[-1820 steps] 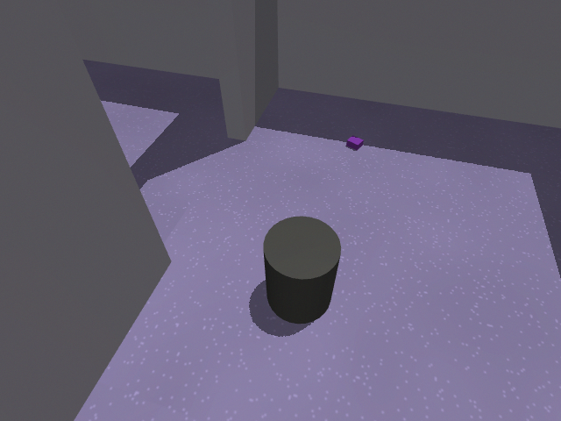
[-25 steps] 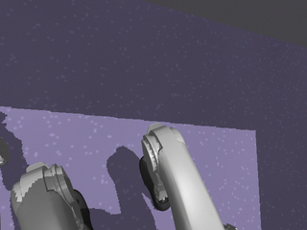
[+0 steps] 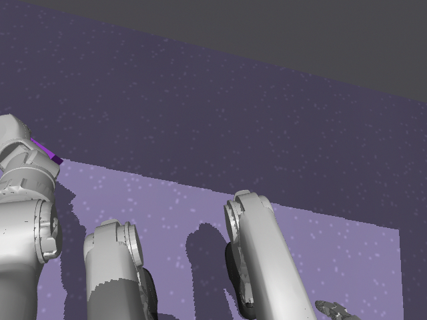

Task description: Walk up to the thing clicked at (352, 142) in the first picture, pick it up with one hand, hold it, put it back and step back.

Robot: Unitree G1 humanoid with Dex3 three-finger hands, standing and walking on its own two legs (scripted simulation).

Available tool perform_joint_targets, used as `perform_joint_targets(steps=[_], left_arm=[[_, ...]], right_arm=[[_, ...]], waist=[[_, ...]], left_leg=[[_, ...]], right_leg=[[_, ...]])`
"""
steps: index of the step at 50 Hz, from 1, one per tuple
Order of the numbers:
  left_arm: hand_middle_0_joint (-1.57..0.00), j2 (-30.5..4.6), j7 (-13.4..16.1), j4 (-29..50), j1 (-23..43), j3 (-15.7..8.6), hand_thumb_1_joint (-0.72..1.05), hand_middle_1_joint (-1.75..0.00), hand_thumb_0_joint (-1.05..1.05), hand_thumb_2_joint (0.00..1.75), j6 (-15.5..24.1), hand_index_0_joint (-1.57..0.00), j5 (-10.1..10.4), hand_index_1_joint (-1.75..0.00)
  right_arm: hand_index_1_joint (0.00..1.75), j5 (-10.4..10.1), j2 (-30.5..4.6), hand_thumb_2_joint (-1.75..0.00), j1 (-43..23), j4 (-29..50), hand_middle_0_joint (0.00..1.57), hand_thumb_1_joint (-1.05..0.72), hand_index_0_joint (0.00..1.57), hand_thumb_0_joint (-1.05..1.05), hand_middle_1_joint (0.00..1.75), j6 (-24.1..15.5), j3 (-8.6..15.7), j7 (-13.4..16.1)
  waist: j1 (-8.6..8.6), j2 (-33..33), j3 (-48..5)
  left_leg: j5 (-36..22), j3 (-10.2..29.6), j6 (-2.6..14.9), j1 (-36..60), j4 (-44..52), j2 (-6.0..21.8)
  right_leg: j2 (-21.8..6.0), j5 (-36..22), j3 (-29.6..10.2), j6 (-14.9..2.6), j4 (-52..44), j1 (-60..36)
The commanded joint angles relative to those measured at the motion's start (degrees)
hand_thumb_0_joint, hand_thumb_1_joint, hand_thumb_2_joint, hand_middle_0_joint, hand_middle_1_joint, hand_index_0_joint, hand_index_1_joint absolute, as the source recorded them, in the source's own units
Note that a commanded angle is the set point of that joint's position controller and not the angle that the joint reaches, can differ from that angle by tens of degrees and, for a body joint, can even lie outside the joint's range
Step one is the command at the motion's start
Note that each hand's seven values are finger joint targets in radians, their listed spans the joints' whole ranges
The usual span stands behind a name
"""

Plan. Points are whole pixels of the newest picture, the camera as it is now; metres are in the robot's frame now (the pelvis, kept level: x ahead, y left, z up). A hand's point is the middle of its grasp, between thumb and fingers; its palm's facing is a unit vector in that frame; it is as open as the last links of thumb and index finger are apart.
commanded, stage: lift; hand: left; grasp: from above
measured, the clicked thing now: (33, 159) +0.48 +0.30 -0.14
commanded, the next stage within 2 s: hold in 1.30 s
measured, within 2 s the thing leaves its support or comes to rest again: neither
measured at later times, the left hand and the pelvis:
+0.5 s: hand out of the picture +0.41 +0.26 +0.08, palm faces -0.26 -0.31 -0.92, open 10.2 cm; pelvis +0.01 -0.01 +0.16, yaw +3 degrees
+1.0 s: hand out of the picture +0.39 +0.25 +0.23, palm faces -0.29 -0.34 -0.89, open 10.3 cm; pelvis +0.07 -0.01 +0.32, yaw +4 degrees
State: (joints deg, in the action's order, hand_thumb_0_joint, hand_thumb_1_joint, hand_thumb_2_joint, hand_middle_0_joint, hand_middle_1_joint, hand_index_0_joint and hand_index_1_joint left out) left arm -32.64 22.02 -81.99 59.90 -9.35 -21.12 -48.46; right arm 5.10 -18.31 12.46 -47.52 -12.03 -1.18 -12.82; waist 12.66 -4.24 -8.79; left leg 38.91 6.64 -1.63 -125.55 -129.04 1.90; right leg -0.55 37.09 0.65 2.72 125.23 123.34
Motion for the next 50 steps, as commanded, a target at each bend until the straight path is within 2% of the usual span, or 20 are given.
perform_joint_targets(steps=[1, 4, 6, 7, 9, 11, 12, 13, 17, 20, 26, 27, 31, 35, 36, 40, 42, 43, 45, 50], left_arm=[[-0.96, -11.3, 1.4, 11.6, 19.3, 2.1, 0.55, -0.63, 0.0, 0.57, -1.4, -0.98, 0.0, -0.6], [-0.96, -10.8, 0.2, 15.6, 17.8, 2.6, 0.55, -0.63, 0.0, 0.57, -2.2, -0.98, 1.0, -0.61], [-0.96, -7.5, -0.7, 16.9, 15.5, 4.7, 0.54, -0.61, 0.0, 0.54, -2.8, -0.98, 1.9, -0.59], [-0.95, -8.7, -1.0, 19.1, 14.3, 4.6, 0.52, -0.61, 0.0, 0.54, -3.0, -0.97, 1.7, -0.58], [-0.97, -7.8, -2.2, 21.0, 10.9, 5.7, 0.53, -0.59, 0.0, 0.53, -3.6, -0.99, 2.3, -0.57], [-0.97, -9.3, -2.5, 28.9, 11.6, 5.3, 0.54, -0.59, 0.0, 0.51, -3.8, -0.99, 3.0, -0.56], [-0.96, -7.3, -2.6, 27.5, 9.2, 6.4, 0.52, -0.6, 0.0, 0.54, -4.8, -0.98, 3.2, -0.58], [-0.96, -8.2, -2.7, 32.2, 8.9, 6.3, 0.52, -0.61, 0.0, 0.53, -5.3, -0.98, 3.5, -0.58], [-0.96, -6.2, -3.4, 37.8, 3.5, 7.8, 0.52, -0.58, 0.0, 0.54, -8.4, -0.98, 4.1, -0.56], [-0.99, -4.9, -4.1, 37.9, 0.3, 8.8, 0.54, -0.57, 0.0, 0.56, -10.6, -1.0, 4.4, -0.56], [-0.99, 0.4, -5.1, 38.6, -5.1, 12.1, 0.52, -0.59, 0.0, 0.61, -12.8, -0.99, 5.6, -0.58], [-0.98, 0.0, -5.2, 38.8, -5.5, 11.9, 0.51, -0.59, 0.0, 0.63, -13.1, -0.98, 5.7, -0.59], [-0.95, 4.5, -5.8, 35.0, -8.0, 14.2, 0.48, -0.59, 0.0, 0.63, -13.1, -0.95, 6.0, -0.6], [-0.96, 6.4, -5.5, 34.2, -8.8, 15.2, 0.51, -0.64, 0.0, 0.63, -12.3, -0.97, 6.6, -0.63], [-0.96, 4.8, -5.1, 34.6, -8.8, 14.4, 0.5, -0.64, 0.0, 0.64, -12.1, -0.96, 6.3, -0.64], [-0.95, 6.1, -3.3, 36.1, -9.7, 14.9, 0.52, -0.64, 0.0, 0.61, -12.1, -0.96, 5.8, -0.63], [-0.95, 4.4, -2.5, 36.5, -10.4, 13.9, 0.52, -0.67, 0.0, 0.64, -12.5, -0.96, 5.6, -0.65], [-0.96, 5.9, -2.5, 35.5, -10.7, 14.3, 0.53, -0.66, 0.0, 0.64, -12.7, -0.97, 6.0, -0.64], [-0.95, 6.3, -2.0, 36.7, -8.5, 14.9, 0.54, -0.69, 0.0, 0.67, -12.8, -0.97, 6.3, -0.68], [-0.95, 7.5, -2.1, 32.7, -10.8, 15.3, 0.54, -0.65, 0.0, 0.66, -13.0, -0.96, 7.0, -0.64]], right_arm=[[0.3, -1.2, -13.1, -0.9, 11.3, 0.3, 0.2, -0.91, 0.2, 0.0, 0.3, -0.3, 5.0, 1.4], [0.3, -1.8, -12.5, -0.91, 9.3, 1.0, 0.2, -0.91, 0.2, 0.0, 0.3, 0.0, 5.3, 2.2], [0.3, -2.1, -11.6, -0.91, 8.3, 2.1, 0.2, -0.91, 0.2, 0.0, 0.3, 0.2, 5.2, 2.9], [0.3, -2.6, -11.5, -0.91, 7.6, 2.5, 0.2, -0.91, 0.2, 0.0, 0.3, 0.5, 5.3, 3.3], [0.3, -3.0, -10.8, -0.91, 6.8, 3.2, 0.2, -0.91, 0.2, 0.0, 0.3, 0.9, 5.2, 4.2], [0.3, -3.5, -9.9, -0.91, 5.7, 4.4, 0.2, -0.92, 0.2, 0.0, 0.3, 1.4, 5.4, 5.3], [0.3, -3.9, -9.6, -0.91, 5.4, 5.0, 0.2, -0.92, 0.2, 0.0, 0.3, 1.6, 5.1, 5.7], [0.3, -4.3, -9.3, -0.91, 5.2, 5.2, 0.2, -0.92, 0.2, 0.0, 0.3, 1.8, 5.2, 6.3], [0.3, -5.7, -8.1, -0.91, 3.0, 6.1, 0.2, -0.91, 0.2, 0.0, 0.3, 3.0, 4.7, 9.3], [0.3, -6.5, -7.7, -0.9, 1.5, 5.6, 0.2, -0.91, 0.2, 0.0, 0.3, 3.2, 4.3, 11.0], [0.3, -7.5, -5.5, -0.9, 0.8, 5.1, 0.2, -0.91, 0.2, 0.0, 0.3, 2.8, 3.7, 13.3], [0.3, -7.8, -5.7, -0.9, 1.1, 4.8, 0.2, -0.91, 0.2, 0.0, 0.3, 2.7, 3.9, 13.6], [0.3, -7.8, -4.8, -0.9, 1.6, 3.6, 0.2, -0.9, 0.2, 0.0, 0.3, 2.3, 3.9, 14.7], [0.3, -7.9, -4.0, -0.9, 2.4, 3.7, 0.2, -0.91, 0.2, 0.0, 0.3, 1.8, 3.8, 15.3], [0.3, -8.0, -4.3, -0.9, 2.5, 3.9, 0.2, -0.91, 0.2, 0.0, 0.3, 1.9, 4.0, 15.5], [0.3, -7.9, -3.6, -0.9, 2.8, 4.1, 0.2, -0.9, 0.2, 0.0, 0.3, 2.1, 3.6, 16.1], [0.3, -7.9, -3.6, -0.9, 3.1, 3.8, 0.2, -0.9, 0.2, 0.0, 0.3, 2.2, 3.5, 16.2], [0.3, -7.8, -3.5, -0.9, 3.7, 3.2, 0.2, -0.9, 0.2, 0.0, 0.3, 2.2, 3.3, 16.3], [0.3, -7.7, -3.5, -0.9, 3.9, 3.1, 0.2, -0.9, 0.2, 0.0, 0.3, 2.3, 3.3, 16.6], [0.3, -7.6, -3.5, -0.9, 4.1, 2.8, 0.2, -0.89, 0.2, 0.0, 0.3, 2.3, 3.2, 17.1]], waist=[[1.14, -10.0, -35.7], [-0.36, -9.1, -36.5], [-0.5, -8.3, -36.3], [-1.46, -7.5, -37.2], [-1.44, -4.5, -36.5], [-3.08, -5.7, -40.0], [-2.92, -4.0, -39.6], [-3.43, -3.7, -41.5], [-4.33, -3.3, -38.8], [-4.84, -2.9, -36.0], [-5.39, -0.3, -31.8], [-5.76, -0.6, -31.8], [-5.06, -0.4, -24.6], [-5.83, 0.7, -23.0], [-6.4, 0.1, -23.8], [-6.71, -0.7, -22.8], [-7.67, -0.9, -23.4], [-6.72, 0.3, -23.1], [-6.79, -0.3, -21.6], [-7.39, 0.9, -18.7]], left_leg=[[-5.0, -4.1, 2.19, 29.7, 19.9, -1.7], [-3.1, -4.2, 2.21, 31.3, 22.0, -1.9], [-2.0, -4.3, 2.14, 32.0, 24.1, -2.0], [-2.0, -4.6, 2.26, 32.7, 24.6, -2.0], [-1.7, -5.2, 2.59, 32.5, 26.0, -2.1], [-2.6, -6.0, 2.63, 35.2, 27.8, -2.2], [-3.3, -6.4, 2.72, 35.4, 28.7, -2.1], [-3.9, -6.5, 2.76, 37.2, 29.5, -2.0], [-3.3, -5.7, 2.39, 42.6, 36.5, -1.9], [-2.5, -3.8, 1.76, 50.0, 42.5, -1.6], [-8.0, -6.2, 2.24, 56.9, 48.8, -1.4], [-9.5, -6.4, 2.26, 59.3, 50.2, -1.4], [-13.2, -5.6, 1.85, 65.2, 56.6, -1.1], [-17.3, -6.3, 1.98, 69.9, 61.1, -1.4], [-18.3, -6.4, 1.85, 72.1, 62.2, -1.4], [-21.5, -7.0, 1.77, 78.1, 67.1, -1.6], [-24.0, -7.7, 1.9, 80.4, 68.8, -2.0], [-25.6, -7.4, 1.95, 81.7, 69.7, -2.0], [-26.0, -7.4, 1.9, 84.0, 72.1, -2.0], [-26.9, -7.2, 1.69, 87.8, 77.1, -2.0]], right_leg=[[2.0, -6.2, 6.0, -4.36, -17.3, -20.0], [1.9, -3.6, 4.9, -4.28, -20.3, -22.3], [2.1, -2.5, 4.7, -4.3, -22.3, -24.4], [2.2, -2.3, 4.2, -4.23, -23.9, -26.4], [2.3, -1.4, 3.5, -3.92, -26.8, -29.4], [2.4, -1.3, 2.2, -3.9, -29.9, -34.3], [2.6, -2.1, 2.0, -3.78, -31.3, -36.5], [2.4, -2.6, 1.6, -3.66, -32.8, -38.7], [2.5, -2.4, 1.4, -3.59, -37.9, -43.5], [2.4, -3.2, 2.7, -3.68, -40.4, -45.5], [2.6, -8.4, 1.1, -3.32, -49.6, -57.2], [2.5, -10.2, 1.2, -3.33, -51.0, -59.0], [2.6, -13.7, 2.1, -3.48, -55.5, -62.1], [2.7, -17.2, 1.7, -3.33, -60.4, -68.9], [2.5, -18.1, 1.6, -3.41, -61.4, -70.4], [2.4, -21.2, 1.4, -3.31, -66.5, -76.6], [2.3, -24.3, 0.9, -3.08, -68.8, -80.5], [2.3, -26.1, 1.0, -2.97, -69.2, -81.5], [2.3, -26.5, 0.9, -2.83, -71.7, -83.2], [2.0, -26.9, 1.0, -2.97, -75.7, -87.1]])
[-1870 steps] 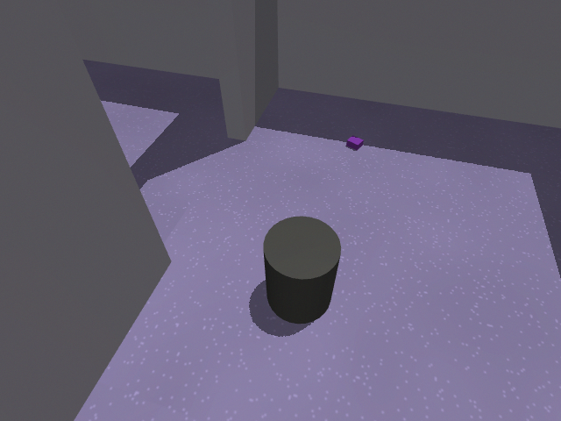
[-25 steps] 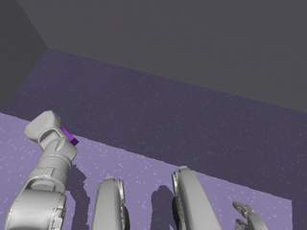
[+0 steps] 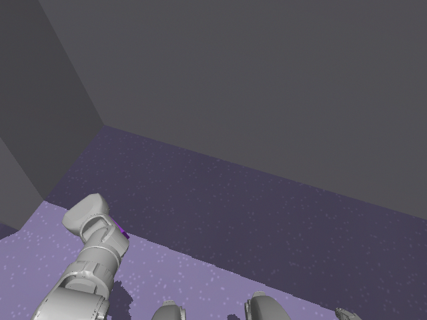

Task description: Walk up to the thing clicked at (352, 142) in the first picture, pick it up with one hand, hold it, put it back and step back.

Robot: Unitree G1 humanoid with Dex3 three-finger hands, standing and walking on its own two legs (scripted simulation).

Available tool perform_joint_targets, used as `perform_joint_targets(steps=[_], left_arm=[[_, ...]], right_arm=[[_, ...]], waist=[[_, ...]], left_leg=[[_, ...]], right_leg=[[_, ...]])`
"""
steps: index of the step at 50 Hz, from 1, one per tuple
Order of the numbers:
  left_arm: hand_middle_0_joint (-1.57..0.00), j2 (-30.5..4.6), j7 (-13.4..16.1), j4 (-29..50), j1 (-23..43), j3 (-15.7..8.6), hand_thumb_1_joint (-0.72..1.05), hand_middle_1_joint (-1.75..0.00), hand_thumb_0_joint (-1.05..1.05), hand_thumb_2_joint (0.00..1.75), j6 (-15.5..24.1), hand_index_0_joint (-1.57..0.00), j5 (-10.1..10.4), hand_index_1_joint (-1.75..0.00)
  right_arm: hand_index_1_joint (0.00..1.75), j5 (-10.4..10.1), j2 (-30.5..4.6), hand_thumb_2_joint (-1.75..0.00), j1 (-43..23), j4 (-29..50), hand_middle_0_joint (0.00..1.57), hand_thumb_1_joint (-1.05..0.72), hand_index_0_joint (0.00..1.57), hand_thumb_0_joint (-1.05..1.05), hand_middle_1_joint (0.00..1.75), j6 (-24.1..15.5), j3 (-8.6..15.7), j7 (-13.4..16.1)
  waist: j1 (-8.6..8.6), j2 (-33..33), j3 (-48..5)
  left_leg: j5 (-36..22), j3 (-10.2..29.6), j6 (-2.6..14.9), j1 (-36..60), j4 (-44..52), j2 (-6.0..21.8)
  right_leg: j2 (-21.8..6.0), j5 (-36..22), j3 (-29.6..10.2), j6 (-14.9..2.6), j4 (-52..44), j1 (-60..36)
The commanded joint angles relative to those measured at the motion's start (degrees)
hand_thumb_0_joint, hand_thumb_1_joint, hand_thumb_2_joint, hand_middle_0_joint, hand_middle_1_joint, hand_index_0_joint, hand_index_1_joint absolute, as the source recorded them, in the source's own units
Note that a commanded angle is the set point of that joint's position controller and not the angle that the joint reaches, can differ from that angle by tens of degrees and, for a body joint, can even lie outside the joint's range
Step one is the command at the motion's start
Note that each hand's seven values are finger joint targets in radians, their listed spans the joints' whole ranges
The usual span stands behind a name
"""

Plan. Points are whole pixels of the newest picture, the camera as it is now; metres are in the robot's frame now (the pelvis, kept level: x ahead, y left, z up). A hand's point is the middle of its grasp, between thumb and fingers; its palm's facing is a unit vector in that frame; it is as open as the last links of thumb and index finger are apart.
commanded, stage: lift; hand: left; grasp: from above
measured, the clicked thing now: (106, 234) +0.35 +0.24 -0.13
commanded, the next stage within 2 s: hold in 0.30 s
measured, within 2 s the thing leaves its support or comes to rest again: neither
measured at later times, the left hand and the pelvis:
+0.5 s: hand (88, 222) +0.33 +0.24 -0.02, palm faces -0.30 -0.32 -0.90, open 10.3 cm; pelvis +0.02 +0.00 +0.05, yaw +0 degrees
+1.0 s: hand (81, 216) +0.33 +0.23 +0.02, palm faces -0.29 -0.33 -0.90, open 10.3 cm; pelvis +0.02 +0.01 +0.07, yaw +0 degrees
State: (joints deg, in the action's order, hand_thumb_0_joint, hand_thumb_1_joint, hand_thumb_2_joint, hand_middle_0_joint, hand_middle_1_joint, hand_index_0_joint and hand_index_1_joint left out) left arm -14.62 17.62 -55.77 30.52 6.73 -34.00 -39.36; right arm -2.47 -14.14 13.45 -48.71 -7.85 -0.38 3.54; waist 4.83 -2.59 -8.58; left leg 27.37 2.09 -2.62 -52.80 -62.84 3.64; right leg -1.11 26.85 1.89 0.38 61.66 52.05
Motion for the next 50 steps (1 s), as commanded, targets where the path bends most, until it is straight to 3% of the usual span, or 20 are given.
perform_joint_targets(steps=[1, 4, 8, 10, 12, 16, 18, 20, 28, 33, 43, 46, 50], left_arm=[[-0.95, -10.3, 2.2, 6.6, 18.4, -0.5, 0.53, -0.64, 0.0, 0.65, -0.1, -0.96, -2.1, -0.63], [-0.92, -8.8, 1.9, 4.2, 16.3, 0.1, 0.51, -0.65, 0.0, 0.61, -0.2, -0.94, -1.2, -0.63], [-0.94, -7.7, 2.1, 4.0, 17.1, 0.1, 0.54, -0.65, 0.0, 0.62, -0.4, -0.95, -0.2, -0.63], [-0.94, -8.7, 2.3, 3.9, 18.1, 0.2, 0.56, -0.66, 0.0, 0.61, -0.4, -0.97, -1.0, -0.64], [-0.96, -9.4, 2.8, 4.7, 17.9, -0.3, 0.58, -0.64, 0.0, 0.61, -0.1, -0.98, -1.3, -0.62], [-0.96, -8.2, 3.3, 7.6, 18.5, 0.3, 0.58, -0.64, 0.0, 0.58, -0.6, -0.98, -1.3, -0.61], [-0.97, -9.2, 3.1, 8.6, 19.3, 0.1, 0.58, -0.63, 0.0, 0.59, -1.0, -0.98, -1.4, -0.61], [-0.97, -7.5, 2.6, 8.7, 19.2, 1.2, 0.58, -0.6, 0.0, 0.57, -1.3, -0.99, -1.5, -0.58], [-0.92, -5.7, 0.1, 6.9, 16.6, 2.8, 0.48, -0.55, 0.0, 0.53, -2.4, -0.92, -1.2, -0.55], [-0.91, -6.5, -0.1, 9.6, 17.7, 2.9, 0.48, -0.54, 0.0, 0.48, -2.6, -0.92, -2.0, -0.53], [-0.89, -7.0, -1.0, 12.7, 18.8, 3.0, 0.42, -0.55, 0.0, 0.57, -4.2, -0.88, -2.6, -0.56], [-0.91, -5.6, -1.9, 12.0, 18.1, 4.2, 0.45, -0.58, 0.0, 0.59, -4.5, -0.9, -2.6, -0.58], [-0.88, -5.6, -2.3, 12.2, 17.0, 3.9, 0.42, -0.57, 0.0, 0.57, -5.4, -0.88, -2.1, -0.58]], right_arm=[[0.3, -0.1, -7.6, -0.9, 3.1, 4.2, 0.2, -0.89, 0.2, 0.0, 0.3, -1.8, 2.5, 0.7], [0.3, -0.2, -7.6, -0.9, 3.4, 4.4, 0.2, -0.89, 0.2, 0.0, 0.3, -1.9, 2.4, 0.4], [0.3, -0.2, -7.6, -0.9, 3.6, 4.5, 0.2, -0.89, 0.2, 0.0, 0.3, -1.9, 2.6, -0.2], [0.3, -0.2, -7.9, -0.9, 3.6, 4.5, 0.2, -0.89, 0.2, 0.0, 0.3, -1.9, 2.5, -0.3], [0.3, -0.2, -7.9, -0.9, 2.9, 5.0, 0.2, -0.89, 0.2, 0.0, 0.3, -2.0, 2.6, -0.6], [0.3, -0.5, -8.0, -0.9, 2.0, 4.9, 0.2, -0.89, 0.2, 0.0, 0.3, -2.0, 2.6, -1.3], [0.3, -0.5, -8.1, -0.9, 1.7, 4.7, 0.2, -0.89, 0.2, 0.0, 0.3, -1.9, 2.5, -1.5], [0.3, -0.5, -7.7, -0.89, 1.2, 4.6, 0.2, -0.89, 0.2, 0.0, 0.3, -2.0, 2.3, -1.7], [0.3, -0.6, -8.2, -0.9, -0.4, 6.1, 0.2, -0.89, 0.2, 0.0, 0.3, -2.0, 2.3, -2.8], [0.3, -0.5, -8.1, -0.9, -1.6, 7.6, 0.2, -0.89, 0.2, 0.0, 0.3, -2.2, 2.0, -3.4], [0.3, -0.7, -8.0, -0.9, -3.1, 8.0, 0.2, -0.9, 0.2, 0.0, 0.3, -2.4, 1.7, -4.5], [0.3, -0.7, -7.8, -0.9, -4.0, 8.3, 0.2, -0.9, 0.2, 0.0, 0.3, -2.3, 1.4, -4.7], [0.3, -0.6, -7.7, -0.9, -4.4, 8.6, 0.2, -0.9, 0.2, 0.0, 0.3, -2.4, 1.4, -5.2]], waist=[[0.07, -0.4, -19.0], [-0.14, 3.1, -17.1], [-0.57, 2.3, -16.1], [-0.4, 2.5, -14.8], [-1.27, 2.1, -14.5], [-1.72, 0.8, -16.0], [-1.7, 0.7, -15.8], [-1.1, 0.4, -14.6], [-1.85, 3.4, -11.0], [-2.92, 2.4, -10.4], [-3.48, 2.5, -12.4], [-3.64, 3.4, -9.7], [-3.9, 2.3, -9.7]], left_leg=[[-16.1, -2.5, 2.64, 16.5, 11.8, -3.7], [-17.3, -2.5, 2.95, 17.2, 14.1, -3.9], [-18.2, -3.3, 2.87, 20.3, 17.3, -4.1], [-18.3, -3.3, 2.95, 21.4, 18.5, -4.1], [-17.1, -3.6, 2.86, 22.2, 20.2, -4.2], [-19.6, -3.7, 2.45, 26.8, 22.5, -4.2], [-21.2, -3.8, 2.55, 27.5, 23.0, -4.4], [-20.9, -3.8, 2.53, 28.3, 23.8, -4.2], [-20.7, -3.9, 2.62, 30.1, 26.8, -4.6], [-20.4, -4.0, 2.45, 31.6, 28.5, -4.8], [-24.5, -4.1, 2.58, 34.9, 29.6, -4.7], [-22.2, -4.1, 2.71, 34.2, 30.4, -4.9], [-22.7, -4.2, 2.56, 35.0, 31.4, -4.6]], right_leg=[[2.5, -17.3, -0.2, -0.61, -13.0, -17.0], [2.3, -19.3, -0.2, -0.19, -15.5, -20.8], [2.3, -20.1, -0.3, -0.29, -18.3, -23.1], [2.3, -20.1, -0.2, -0.27, -19.6, -23.3], [2.1, -18.4, 0.0, -0.44, -20.7, -24.7], [2.2, -20.4, 0.1, -0.51, -22.1, -27.6], [2.1, -22.4, -0.1, -0.32, -22.9, -28.7], [2.2, -21.9, 0.0, -0.38, -23.4, -28.0], [2.1, -21.2, 0.1, -0.15, -26.3, -30.6], [2.1, -20.1, 0.4, -0.34, -27.4, -31.7], [1.9, -24.4, -0.2, -0.15, -28.2, -35.5], [1.8, -22.3, -0.3, 0.06, -29.7, -35.1], [2.1, -22.0, -0.2, -0.3, -29.6, -35.2]])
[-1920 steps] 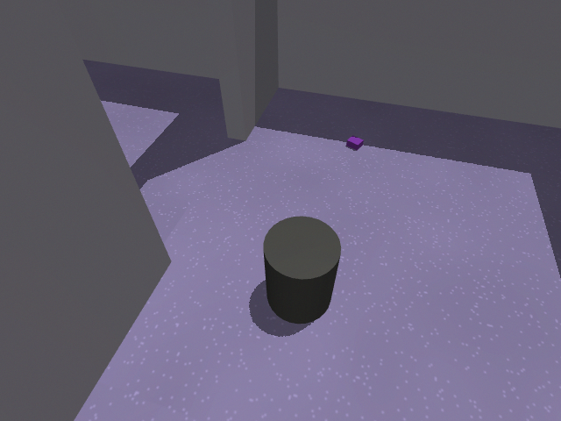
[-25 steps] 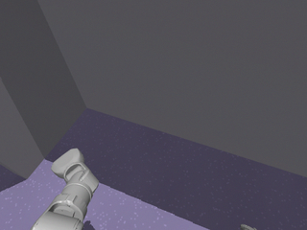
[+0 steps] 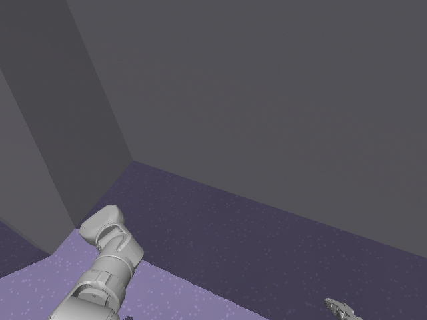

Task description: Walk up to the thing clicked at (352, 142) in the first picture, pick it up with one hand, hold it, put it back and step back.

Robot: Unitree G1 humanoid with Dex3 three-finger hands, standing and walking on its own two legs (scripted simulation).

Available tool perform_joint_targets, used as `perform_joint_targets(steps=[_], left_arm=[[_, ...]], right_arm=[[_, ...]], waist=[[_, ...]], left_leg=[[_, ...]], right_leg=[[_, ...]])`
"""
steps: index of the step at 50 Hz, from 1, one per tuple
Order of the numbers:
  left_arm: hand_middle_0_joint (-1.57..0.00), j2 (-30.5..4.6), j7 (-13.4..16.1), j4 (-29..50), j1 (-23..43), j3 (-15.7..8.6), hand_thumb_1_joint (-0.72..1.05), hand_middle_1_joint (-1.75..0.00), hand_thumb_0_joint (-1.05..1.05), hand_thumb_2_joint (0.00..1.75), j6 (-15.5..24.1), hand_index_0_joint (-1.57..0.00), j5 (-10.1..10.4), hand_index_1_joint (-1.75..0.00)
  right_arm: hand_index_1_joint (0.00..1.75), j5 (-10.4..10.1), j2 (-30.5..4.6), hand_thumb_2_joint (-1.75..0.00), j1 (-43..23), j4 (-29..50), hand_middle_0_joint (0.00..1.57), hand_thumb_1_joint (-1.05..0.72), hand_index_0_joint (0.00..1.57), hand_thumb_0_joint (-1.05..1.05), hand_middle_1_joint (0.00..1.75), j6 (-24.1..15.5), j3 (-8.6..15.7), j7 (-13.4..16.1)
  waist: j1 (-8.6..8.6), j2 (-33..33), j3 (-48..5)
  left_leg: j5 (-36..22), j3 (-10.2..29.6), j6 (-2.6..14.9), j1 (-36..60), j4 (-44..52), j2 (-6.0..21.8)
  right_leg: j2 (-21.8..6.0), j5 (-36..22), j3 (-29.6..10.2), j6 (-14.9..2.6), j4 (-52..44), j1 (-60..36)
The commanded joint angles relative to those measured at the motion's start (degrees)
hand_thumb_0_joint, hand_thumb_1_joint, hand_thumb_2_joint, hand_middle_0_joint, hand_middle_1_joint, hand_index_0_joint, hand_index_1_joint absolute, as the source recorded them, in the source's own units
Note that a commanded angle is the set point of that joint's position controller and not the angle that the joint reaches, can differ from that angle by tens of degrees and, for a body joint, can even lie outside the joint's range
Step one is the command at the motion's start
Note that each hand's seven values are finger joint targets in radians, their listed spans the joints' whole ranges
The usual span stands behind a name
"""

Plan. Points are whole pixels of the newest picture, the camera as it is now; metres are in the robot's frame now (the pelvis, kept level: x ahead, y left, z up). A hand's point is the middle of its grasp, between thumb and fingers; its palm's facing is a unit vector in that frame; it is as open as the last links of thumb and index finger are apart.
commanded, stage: hold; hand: left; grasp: from above
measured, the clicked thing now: (120, 247) +0.32 +0.24 -0.09
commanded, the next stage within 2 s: crouch in 1.30 s
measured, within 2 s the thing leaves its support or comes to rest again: neither
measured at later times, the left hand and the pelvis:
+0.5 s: hand (117, 239) +0.31 +0.22 -0.03, palm faces -0.28 -0.34 -0.90, open 10.3 cm; pelvis +0.00 +0.00 +0.01, yaw +0 degrees
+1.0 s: hand (116, 245) +0.29 +0.22 -0.03, palm faces -0.30 -0.34 -0.89, open 10.3 cm; pelvis +0.00 +0.00 +0.01, yaw +0 degrees
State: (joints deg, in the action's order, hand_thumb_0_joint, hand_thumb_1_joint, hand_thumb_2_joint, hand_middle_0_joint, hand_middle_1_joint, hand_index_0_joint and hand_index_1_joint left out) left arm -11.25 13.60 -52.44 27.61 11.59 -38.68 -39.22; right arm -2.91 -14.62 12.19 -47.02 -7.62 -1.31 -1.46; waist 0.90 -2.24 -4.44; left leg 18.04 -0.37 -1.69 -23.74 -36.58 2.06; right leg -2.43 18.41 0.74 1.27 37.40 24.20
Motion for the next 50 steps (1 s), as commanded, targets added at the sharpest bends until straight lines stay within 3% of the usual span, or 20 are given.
perform_joint_targets(steps=[1, 5, 9, 13, 16, 21, 23, 25, 27, 30, 33, 35, 37, 45, 50], left_arm=[[-0.88, -8.2, 1.4, 9.9, 20.2, -0.4, 0.42, -0.58, 0.0, 0.59, -0.9, -0.87, -2.0, -0.59], [-0.87, -9.6, 1.5, 10.9, 20.1, -0.8, 0.42, -0.6, 0.0, 0.59, -1.5, -0.87, -2.2, -0.61], [-0.87, -9.9, 1.0, 13.2, 21.1, -0.9, 0.4, -0.6, 0.0, 0.6, -2.0, -0.86, -2.5, -0.61], [-0.87, -10.7, 0.2, 14.8, 21.3, -0.7, 0.41, -0.59, 0.0, 0.61, -2.0, -0.86, -2.9, -0.6], [-0.86, -10.6, -0.1, 14.1, 18.9, -0.8, 0.39, -0.59, 0.0, 0.58, -2.6, -0.85, -3.4, -0.6], [-0.86, -9.8, -1.0, 16.5, 18.2, 0.0, 0.39, -0.6, 0.0, 0.6, -3.4, -0.85, -2.7, -0.61], [-0.86, -9.3, -1.5, 16.1, 17.6, 0.2, 0.38, -0.58, 0.0, 0.6, -3.9, -0.84, -2.7, -0.6], [-0.87, -11.7, -1.9, 17.7, 18.2, -0.6, 0.4, -0.61, 0.0, 0.6, -4.0, -0.85, -2.9, -0.62], [-0.87, -9.9, -2.6, 17.8, 16.9, 0.3, 0.4, -0.6, 0.0, 0.6, -4.3, -0.86, -3.3, -0.61], [-0.87, -11.9, -3.3, 20.6, 17.8, -0.4, 0.41, -0.58, 0.0, 0.55, -4.4, -0.86, -4.3, -0.58], [-0.87, -10.3, -4.0, 22.5, 17.0, 0.9, 0.41, -0.59, 0.0, 0.6, -4.5, -0.86, -4.7, -0.6], [-0.89, -11.3, -4.4, 22.1, 15.9, 0.3, 0.44, -0.59, 0.0, 0.59, -4.9, -0.88, -5.0, -0.6], [-0.9, -8.7, -5.0, 20.2, 13.5, 1.7, 0.44, -0.59, 0.0, 0.59, -5.6, -0.89, -5.0, -0.6], [-0.94, -9.5, -5.5, 24.7, 14.9, 1.5, 0.52, -0.61, 0.0, 0.59, -5.9, -0.93, -5.1, -0.61], [-0.96, -9.6, -4.3, 25.9, 15.3, 1.6, 0.54, -0.61, 0.0, 0.63, -5.6, -0.95, -6.5, -0.62]], right_arm=[[0.3, -0.2, -7.0, -0.9, -3.6, 7.1, 0.2, -0.9, 0.2, 0.0, 0.3, -2.7, 2.1, -0.2], [0.3, -0.2, -7.1, -0.9, -4.1, 7.6, 0.2, -0.9, 0.2, 0.0, 0.3, -2.8, 2.0, -0.4], [0.3, -0.4, -7.2, -0.9, -4.3, 7.7, 0.2, -0.9, 0.2, 0.0, 0.3, -2.8, 2.0, -0.4], [0.3, -0.3, -7.0, -0.9, -5.0, 7.7, 0.2, -0.91, 0.2, 0.0, 0.3, -2.9, 1.9, -0.3], [0.3, -0.4, -6.9, -0.9, -5.4, 7.9, 0.2, -0.91, 0.2, 0.0, 0.3, -2.8, 1.7, -0.4], [0.3, -0.4, -6.8, -0.9, -6.3, 8.6, 0.2, -0.91, 0.2, 0.0, 0.3, -3.0, 1.7, -0.4], [0.3, -0.5, -6.8, -0.9, -6.4, 8.7, 0.2, -0.91, 0.2, 0.0, 0.3, -3.0, 1.6, -0.4], [0.3, -0.5, -6.9, -0.9, -6.8, 9.1, 0.2, -0.91, 0.2, 0.0, 0.3, -3.0, 1.4, -0.2], [0.3, -0.5, -6.4, -0.9, -7.3, 9.2, 0.2, -0.91, 0.2, 0.0, 0.3, -2.9, 1.4, -0.1], [0.3, -0.5, -6.8, -0.9, -7.0, 9.2, 0.2, -0.91, 0.2, 0.0, 0.3, -2.7, 1.7, -0.2], [0.3, -0.6, -6.4, -0.9, -8.0, 9.9, 0.2, -0.91, 0.2, 0.0, 0.3, -2.6, 1.5, 0.0], [0.3, -0.7, -6.5, -0.9, -8.1, 10.0, 0.2, -0.91, 0.2, 0.0, 0.3, -2.6, 1.4, 0.1], [0.3, -0.6, -6.3, -0.9, -8.5, 10.3, 0.2, -0.91, 0.2, 0.0, 0.3, -2.5, 1.3, 0.1], [0.3, -0.6, -6.3, -0.9, -8.9, 11.1, 0.2, -0.91, 0.2, 0.0, 0.3, -3.1, 1.5, 0.0], [0.3, -0.6, -6.1, -0.9, -9.3, 11.1, 0.2, -0.9, 0.2, 0.0, 0.3, -3.2, 1.4, 0.2]], waist=[[-0.24, 2.7, -13.4], [-0.74, 2.4, -12.6], [-0.26, 3.3, -15.2], [-0.63, 2.3, -14.6], [-0.99, 2.4, -13.9], [-1.36, 2.7, -13.2], [-0.83, 4.6, -12.9], [-1.44, 3.7, -13.1], [-1.23, 4.1, -13.4], [-1.67, 2.8, -15.2], [-1.55, 3.0, -14.4], [-1.98, 2.4, -13.6], [-1.43, 4.5, -11.7], [-1.86, 3.2, -12.5], [-2.15, 1.9, -14.1]], left_leg=[[-13.3, -1.4, 1.61, 6.1, 5.4, -3.0], [-11.5, -1.6, 1.7, 5.9, 6.2, -3.0], [-14.6, -1.8, 2.01, 7.8, 5.4, -3.1], [-14.2, -1.8, 2.02, 8.0, 6.0, -3.1], [-13.7, -2.0, 2.12, 7.8, 6.4, -3.3], [-14.3, -1.7, 2.0, 8.3, 7.0, -3.0], [-14.4, -1.8, 2.42, 8.3, 6.7, -3.1], [-13.6, -2.0, 2.49, 8.2, 6.8, -3.4], [-14.9, -2.0, 2.51, 8.9, 6.7, -3.4], [-17.1, -2.0, 2.49, 10.1, 6.6, -3.4], [-16.7, -1.7, 2.44, 10.6, 7.0, -3.3], [-15.5, -1.8, 2.36, 10.1, 7.5, -3.3], [-15.6, -1.5, 2.42, 9.7, 7.6, -3.2], [-14.4, -1.7, 2.42, 10.5, 7.7, -3.3], [-16.2, -1.5, 1.96, 11.8, 7.6, -3.0]], right_leg=[[3.5, -13.3, 1.3, -1.14, -5.6, -7.5], [3.4, -11.6, 1.2, -1.18, -6.6, -8.1], [3.3, -15.5, 0.5, -0.75, -6.4, -9.4], [3.2, -15.0, 0.6, -0.82, -6.8, -9.6], [3.1, -14.5, 0.4, -0.86, -7.1, -9.7], [3.4, -14.4, 0.9, -0.98, -7.4, -10.2], [3.2, -15.4, 0.7, -0.66, -7.8, -10.4], [2.9, -14.8, 0.5, -0.5, -8.2, -10.8], [3.0, -16.1, 0.4, -0.46, -8.0, -10.8], [3.0, -18.4, 0.3, -0.58, -7.5, -11.9], [3.2, -17.6, 0.7, -0.62, -8.1, -11.4], [3.1, -15.9, 0.6, -0.75, -8.2, -11.6], [3.3, -15.9, 0.9, -0.69, -8.4, -10.8], [3.0, -14.5, 0.5, -0.69, -8.9, -10.5], [3.3, -15.6, 0.7, -0.95, -7.9, -11.2]])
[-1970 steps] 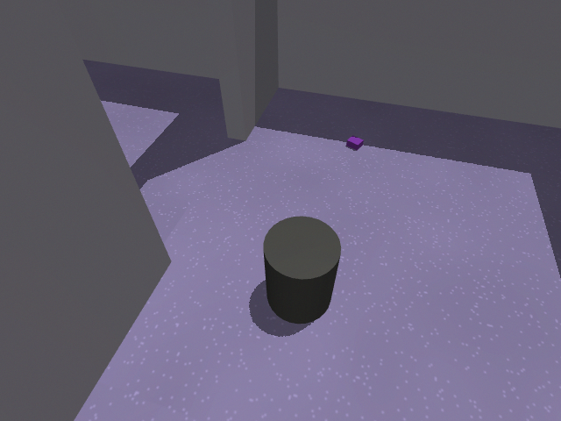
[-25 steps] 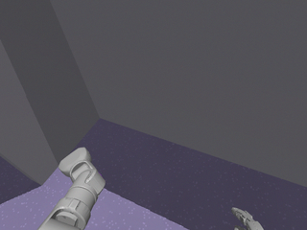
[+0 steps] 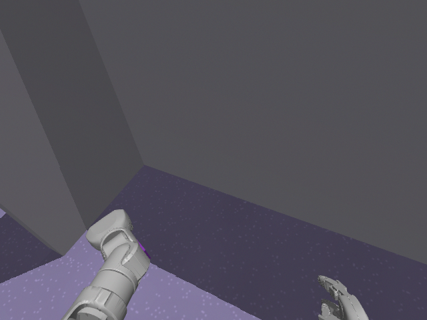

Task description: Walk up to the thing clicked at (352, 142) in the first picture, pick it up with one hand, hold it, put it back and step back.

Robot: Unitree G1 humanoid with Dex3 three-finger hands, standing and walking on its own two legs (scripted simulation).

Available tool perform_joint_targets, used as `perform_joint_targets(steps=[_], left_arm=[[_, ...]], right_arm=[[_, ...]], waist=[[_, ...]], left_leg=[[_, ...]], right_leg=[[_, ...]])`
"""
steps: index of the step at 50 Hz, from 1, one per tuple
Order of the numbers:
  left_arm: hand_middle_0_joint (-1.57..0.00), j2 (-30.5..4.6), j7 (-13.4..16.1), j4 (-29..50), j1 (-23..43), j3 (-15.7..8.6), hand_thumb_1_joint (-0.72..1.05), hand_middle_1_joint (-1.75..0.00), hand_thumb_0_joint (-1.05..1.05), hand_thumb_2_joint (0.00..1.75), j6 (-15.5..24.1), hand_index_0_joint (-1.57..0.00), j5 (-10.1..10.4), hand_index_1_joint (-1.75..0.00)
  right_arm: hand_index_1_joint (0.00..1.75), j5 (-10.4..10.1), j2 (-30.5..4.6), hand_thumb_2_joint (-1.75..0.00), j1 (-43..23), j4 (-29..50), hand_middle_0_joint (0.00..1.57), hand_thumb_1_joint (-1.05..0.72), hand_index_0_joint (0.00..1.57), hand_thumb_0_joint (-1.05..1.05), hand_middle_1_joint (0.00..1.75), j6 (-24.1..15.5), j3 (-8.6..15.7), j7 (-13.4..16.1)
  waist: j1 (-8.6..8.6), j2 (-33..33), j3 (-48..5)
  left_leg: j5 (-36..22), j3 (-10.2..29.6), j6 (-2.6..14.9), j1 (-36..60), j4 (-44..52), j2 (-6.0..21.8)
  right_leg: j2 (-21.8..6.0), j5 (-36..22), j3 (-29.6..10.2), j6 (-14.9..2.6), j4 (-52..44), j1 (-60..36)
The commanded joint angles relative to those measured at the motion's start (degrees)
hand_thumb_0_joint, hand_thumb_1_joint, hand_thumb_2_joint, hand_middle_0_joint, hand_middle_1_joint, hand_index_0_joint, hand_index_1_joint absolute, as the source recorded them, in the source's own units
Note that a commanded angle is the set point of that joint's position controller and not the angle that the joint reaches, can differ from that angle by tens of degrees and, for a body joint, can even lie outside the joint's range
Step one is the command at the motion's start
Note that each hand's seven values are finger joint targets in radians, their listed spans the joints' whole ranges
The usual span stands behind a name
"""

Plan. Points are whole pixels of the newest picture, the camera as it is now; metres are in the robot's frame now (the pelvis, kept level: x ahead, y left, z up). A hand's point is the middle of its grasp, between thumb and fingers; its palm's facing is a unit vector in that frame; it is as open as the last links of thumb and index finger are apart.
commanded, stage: hold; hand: left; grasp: from above
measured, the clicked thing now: (127, 253) +0.29 +0.23 -0.08
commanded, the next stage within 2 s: crouch in 0.30 s
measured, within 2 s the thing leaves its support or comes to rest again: neither
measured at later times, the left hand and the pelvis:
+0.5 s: hand (125, 247) +0.29 +0.22 -0.04, palm faces -0.30 -0.31 -0.90, open 10.3 cm; pelvis +0.00 +0.00 +0.00, yaw +0 degrees
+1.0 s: hand (146, 264) +0.32 +0.22 -0.20, palm faces -0.34 -0.23 -0.91, open 10.1 cm; pelvis -0.03 +0.00 -0.08, yaw -1 degrees
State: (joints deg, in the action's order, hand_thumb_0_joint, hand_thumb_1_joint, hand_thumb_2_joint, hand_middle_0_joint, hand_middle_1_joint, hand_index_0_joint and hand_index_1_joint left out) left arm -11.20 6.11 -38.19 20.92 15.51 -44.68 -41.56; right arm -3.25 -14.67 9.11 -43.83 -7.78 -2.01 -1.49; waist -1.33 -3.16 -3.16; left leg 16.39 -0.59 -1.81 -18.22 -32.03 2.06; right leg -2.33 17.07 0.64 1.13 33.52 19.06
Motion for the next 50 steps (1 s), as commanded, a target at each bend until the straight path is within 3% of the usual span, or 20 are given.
perform_joint_targets(steps=[1, 3, 4, 8, 11, 16, 19, 21, 22, 23, 28, 29, 31, 34, 36, 42, 46, 49, 50], left_arm=[[-0.95, -8.6, 3.5, 9.3, 21.3, -2.0, 0.54, -0.61, 0.0, 0.61, 0.1, -0.95, -4.1, -0.62], [-0.97, -8.0, 3.7, 9.7, 21.6, -1.6, 0.54, -0.62, 0.0, 0.63, 0.0, -0.96, -3.8, -0.63], [-0.97, -9.7, 4.0, 9.3, 22.1, -2.5, 0.54, -0.63, 0.0, 0.64, 0.0, -0.96, -3.8, -0.63], [-0.97, -7.2, 3.4, 7.3, 20.9, -1.5, 0.57, -0.64, 0.0, 0.63, -1.0, -0.97, -2.7, -0.64], [-0.99, -7.6, 3.0, 6.7, 19.5, -1.6, 0.57, -0.61, 0.0, 0.63, -0.8, -0.98, -2.4, -0.62], [-1.0, -9.6, 3.5, 9.8, 22.2, -2.7, 0.57, -0.6, 0.0, 0.65, 0.6, -0.99, -3.2, -0.62], [-1.01, -8.7, 4.2, 9.5, 21.6, -2.2, 0.58, -0.61, 0.0, 0.65, 0.8, -1.0, -4.0, -0.63], [-0.92, -8.6, 4.6, 9.8, 20.8, -2.4, 0.52, -0.61, 0.0, 0.6, 0.8, -0.92, -3.9, -0.59], [-0.99, -7.8, 4.7, 6.8, 18.5, -2.1, 0.6, -0.54, 0.0, 0.54, 0.5, -1.0, -3.9, -0.52], [-1.03, -7.6, 5.0, 9.2, 20.2, -1.9, 0.63, -0.51, 0.0, 0.54, 0.7, -1.04, -3.7, -0.49], [-1.05, -4.9, 7.2, 0.5, 18.4, -1.9, 0.66, -0.47, 0.0, 0.5, 0.7, -1.07, -2.6, -0.46], [-1.05, -5.4, 8.0, 1.1, 19.1, -2.6, 0.66, -0.47, 0.0, 0.48, 1.1, -1.07, -2.2, -0.45], [-1.05, -4.4, 9.8, -0.8, 20.3, -2.8, 0.66, -0.46, 0.0, 0.47, 1.9, -1.07, -1.7, -0.44], [-1.04, -6.1, 12.6, -6.3, 23.4, -4.2, 0.64, -0.44, 0.0, 0.44, 3.8, -1.06, -2.4, -0.42], [-1.05, -4.9, 14.3, -9.9, 25.4, -4.5, 0.66, -0.44, 0.0, 0.43, 5.2, -1.07, -2.2, -0.42], [-1.09, -4.3, 20.5, -20.0, 30.5, -7.6, 0.71, -0.44, 0.0, 0.41, 11.3, -1.11, -3.8, -0.41], [-1.15, -4.5, 25.9, -27.9, 33.5, -10.8, 0.74, -0.41, 0.0, 0.47, 14.4, -1.16, -4.5, -0.4], [-1.17, -7.0, 28.7, -31.1, 37.9, -13.4, 0.74, -0.44, 0.0, 0.53, 15.0, -1.17, -3.9, -0.44], [-1.17, -6.9, 29.4, -31.8, 40.8, -13.9, 0.73, -0.44, 0.0, 0.54, 15.2, -1.16, -3.0, -0.45]], right_arm=[[0.3, -0.3, -6.0, -0.9, -5.9, 7.5, 0.2, -0.91, 0.2, 0.0, 0.3, -3.0, 2.1, 0.2], [0.3, -0.1, -6.0, -0.9, -6.3, 7.2, 0.2, -0.91, 0.2, 0.0, 0.3, -3.1, 2.0, 0.2], [0.3, 0.0, -6.2, -0.9, -6.0, 7.3, 0.2, -0.91, 0.2, 0.0, 0.3, -3.3, 2.0, 0.3], [0.3, -0.1, -5.9, -0.9, -6.5, 7.0, 0.2, -0.91, 0.2, 0.0, 0.3, -3.3, 1.9, 0.1], [0.3, 0.0, -6.1, -0.9, -6.2, 7.1, 0.2, -0.91, 0.2, 0.0, 0.3, -3.4, 2.0, 0.1], [0.3, 0.1, -6.2, -0.91, -5.7, 7.3, 0.2, -0.91, 0.2, 0.0, 0.3, -3.3, 2.2, 0.1], [0.3, 0.1, -6.0, -0.91, -5.4, 6.9, 0.2, -0.91, 0.2, 0.0, 0.3, -3.3, 2.1, 0.0], [0.3, 0.1, -6.0, -0.89, -5.5, 6.9, 0.2, -0.85, 0.2, 0.0, 0.3, -3.1, 2.2, 0.1], [0.3, 0.1, -6.0, -0.89, -5.6, 6.7, 0.2, -0.87, 0.2, 0.0, 0.3, -3.1, 2.2, 0.0], [0.3, 0.1, -6.0, -0.89, -5.8, 6.9, 0.2, -0.87, 0.2, 0.0, 0.3, -3.2, 2.2, -0.1], [0.3, 0.6, -6.5, -0.89, -4.1, 5.6, 0.2, -0.87, 0.2, 0.0, 0.3, -3.9, 2.6, -0.5], [0.3, 0.7, -6.4, -0.89, -3.5, 5.3, 0.2, -0.87, 0.2, 0.0, 0.3, -4.0, 2.8, -0.6], [0.3, 1.0, -6.4, -0.89, -2.5, 4.8, 0.2, -0.87, 0.2, 0.0, 0.3, -4.4, 2.8, -0.7], [0.3, 1.2, -6.9, -0.89, -0.2, 3.5, 0.2, -0.87, 0.2, 0.0, 0.3, -4.7, 3.3, -0.9], [0.3, 1.4, -6.8, -0.89, 1.4, 2.7, 0.2, -0.87, 0.2, 0.0, 0.3, -4.6, 3.7, -1.0], [0.3, 3.1, -7.4, -0.89, 4.9, 0.1, 0.2, -0.88, 0.2, 0.0, 0.3, -4.6, 5.5, -1.9], [0.3, 5.0, -7.4, -0.89, 5.0, 0.3, 0.2, -0.88, 0.2, 0.0, 0.3, -4.4, 6.3, -3.2], [0.3, 5.4, -8.1, -0.9, 5.7, 0.3, 0.2, -0.89, 0.2, 0.0, 0.3, -4.0, 6.7, -4.2], [0.3, 5.6, -8.3, -0.9, 5.7, 0.0, 0.2, -0.89, 0.2, 0.0, 0.3, -4.1, 6.9, -4.5]], waist=[[0.67, 3.4, -14.2], [0.66, 4.3, -13.1], [0.38, 4.4, -13.4], [0.6, 4.9, -12.7], [0.34, 5.0, -12.5], [0.16, 3.7, -15.3], [0.57, 4.1, -15.0], [-0.03, 3.2, -15.4], [0.45, 4.9, -14.0], [0.28, 3.9, -13.8], [1.92, 7.8, -9.7], [1.21, 6.6, -10.4], [1.73, 6.4, -10.5], [2.68, 5.2, -11.3], [3.79, 5.1, -11.8], [5.99, 5.3, -18.0], [6.72, 2.4, -22.7], [6.62, -1.0, -28.5], [7.56, -1.0, -30.4]], left_leg=[[-13.9, -1.3, 2.12, 5.5, 2.9, -3.0], [-13.3, -1.0, 2.18, 5.0, 3.1, -2.9], [-12.7, -1.0, 2.18, 4.6, 3.2, -3.0], [-12.5, -1.1, 2.4, 4.2, 3.1, -3.1], [-12.2, -1.3, 2.48, 3.9, 3.1, -3.1], [-14.5, -1.1, 2.29, 5.2, 2.6, -3.1], [-14.1, -1.2, 2.4, 4.7, 2.4, -3.2], [-14.0, -1.5, 2.35, 5.1, 2.6, -3.3], [-14.0, -1.2, 2.43, 4.2, 2.5, -3.1], [-13.4, -1.3, 2.26, 4.2, 2.6, -3.1], [-10.4, -1.2, 2.44, 1.6, 2.4, -3.0], [-10.7, -1.5, 2.33, 1.6, 2.1, -3.1], [-10.8, -1.5, 2.0, 1.2, 1.7, -2.9], [-10.7, -1.6, 1.73, -0.7, 0.0, -2.6], [-10.5, -1.8, 1.57, -2.5, -2.1, -2.3], [-10.5, -2.2, 1.21, -16.6, -17.5, -2.1], [-6.5, -1.7, 0.32, -29.1, -28.6, -1.5], [-4.0, -1.0, -0.14, -34.8, -34.1, -1.3], [-2.6, -0.5, -0.03, -37.4, -35.8, -1.3]], right_leg=[[3.2, -13.8, 0.7, -0.74, -4.2, -5.5], [3.3, -13.1, 1.1, -0.77, -4.4, -5.2], [3.3, -12.5, 1.1, -0.78, -4.6, -5.4], [3.1, -12.7, 0.9, -0.68, -4.9, -5.2], [2.9, -12.2, 0.9, -0.78, -4.8, -5.3], [3.1, -14.3, 0.9, -0.86, -4.1, -6.1], [2.9, -14.7, 0.8, -0.66, -4.3, -6.3], [2.9, -14.5, 0.7, -0.74, -4.5, -6.6], [3.0, -14.4, 0.8, -0.69, -4.4, -6.2], [3.0, -13.9, 0.9, -0.75, -4.6, -5.9], [3.0, -11.1, 1.0, -0.74, -4.7, -3.2], [2.8, -11.6, 0.8, -0.75, -4.5, -3.4], [2.9, -11.7, 0.9, -0.95, -3.7, -2.8], [3.0, -11.4, 0.8, -1.28, -1.9, -0.7], [3.0, -11.4, 0.6, -1.4, -0.1, 1.5], [2.5, -13.4, -0.3, -1.43, 13.4, 13.8], [3.0, -8.5, 0.2, -2.48, 25.1, 27.8], [3.5, -5.5, 1.2, -3.14, 31.2, 34.4], [3.6, -4.4, 1.4, -3.16, 33.1, 36.5]])
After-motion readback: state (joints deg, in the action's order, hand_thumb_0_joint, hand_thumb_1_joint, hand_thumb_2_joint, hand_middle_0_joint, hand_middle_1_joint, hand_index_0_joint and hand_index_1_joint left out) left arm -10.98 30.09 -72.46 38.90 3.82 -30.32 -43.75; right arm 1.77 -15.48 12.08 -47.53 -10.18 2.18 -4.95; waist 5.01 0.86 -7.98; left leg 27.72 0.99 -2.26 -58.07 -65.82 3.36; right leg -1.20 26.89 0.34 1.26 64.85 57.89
